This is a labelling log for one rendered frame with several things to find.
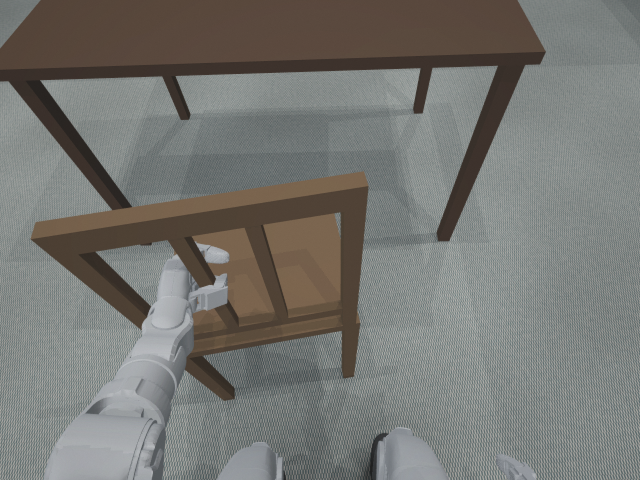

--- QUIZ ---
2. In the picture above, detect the robot left hand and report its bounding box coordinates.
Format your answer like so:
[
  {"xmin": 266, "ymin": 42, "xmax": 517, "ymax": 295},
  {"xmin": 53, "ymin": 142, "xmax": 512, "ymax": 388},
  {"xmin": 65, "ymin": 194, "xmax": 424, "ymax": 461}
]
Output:
[{"xmin": 157, "ymin": 242, "xmax": 230, "ymax": 313}]

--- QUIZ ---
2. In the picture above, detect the robot right hand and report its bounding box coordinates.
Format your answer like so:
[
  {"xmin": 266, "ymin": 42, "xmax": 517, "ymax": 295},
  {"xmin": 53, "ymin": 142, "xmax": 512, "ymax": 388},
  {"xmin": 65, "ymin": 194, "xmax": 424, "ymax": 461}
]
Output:
[{"xmin": 496, "ymin": 454, "xmax": 536, "ymax": 480}]

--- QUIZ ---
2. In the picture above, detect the right robot shin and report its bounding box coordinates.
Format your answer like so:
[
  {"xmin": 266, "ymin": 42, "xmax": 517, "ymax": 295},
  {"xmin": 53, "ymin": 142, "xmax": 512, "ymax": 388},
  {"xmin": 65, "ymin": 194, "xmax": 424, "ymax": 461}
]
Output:
[{"xmin": 386, "ymin": 427, "xmax": 413, "ymax": 438}]

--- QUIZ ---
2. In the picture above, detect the table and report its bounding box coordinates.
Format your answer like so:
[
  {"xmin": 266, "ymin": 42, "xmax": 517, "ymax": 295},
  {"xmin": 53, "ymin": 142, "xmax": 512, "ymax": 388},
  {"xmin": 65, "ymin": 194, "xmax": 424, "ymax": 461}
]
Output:
[{"xmin": 0, "ymin": 0, "xmax": 546, "ymax": 246}]

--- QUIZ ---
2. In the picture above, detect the left robot forearm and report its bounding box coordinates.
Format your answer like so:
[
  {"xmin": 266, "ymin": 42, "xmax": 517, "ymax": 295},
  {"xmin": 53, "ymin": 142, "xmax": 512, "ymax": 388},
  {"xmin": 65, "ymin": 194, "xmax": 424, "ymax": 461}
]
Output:
[{"xmin": 44, "ymin": 297, "xmax": 194, "ymax": 480}]

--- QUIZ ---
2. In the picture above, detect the chair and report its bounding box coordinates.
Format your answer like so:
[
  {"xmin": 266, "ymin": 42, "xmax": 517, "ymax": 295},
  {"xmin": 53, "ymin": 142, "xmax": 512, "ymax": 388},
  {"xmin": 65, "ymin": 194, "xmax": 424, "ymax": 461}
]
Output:
[{"xmin": 31, "ymin": 171, "xmax": 369, "ymax": 401}]

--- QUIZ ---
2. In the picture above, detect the robot left thigh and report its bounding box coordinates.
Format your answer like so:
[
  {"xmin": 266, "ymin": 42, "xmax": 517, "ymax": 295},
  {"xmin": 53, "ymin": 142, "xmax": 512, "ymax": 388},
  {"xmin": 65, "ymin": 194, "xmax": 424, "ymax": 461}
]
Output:
[{"xmin": 217, "ymin": 446, "xmax": 284, "ymax": 480}]

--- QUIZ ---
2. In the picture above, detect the robot left upper arm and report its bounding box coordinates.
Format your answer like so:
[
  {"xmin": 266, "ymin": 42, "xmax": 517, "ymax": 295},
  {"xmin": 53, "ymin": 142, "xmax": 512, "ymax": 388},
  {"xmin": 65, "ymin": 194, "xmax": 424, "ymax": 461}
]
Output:
[{"xmin": 49, "ymin": 413, "xmax": 166, "ymax": 480}]

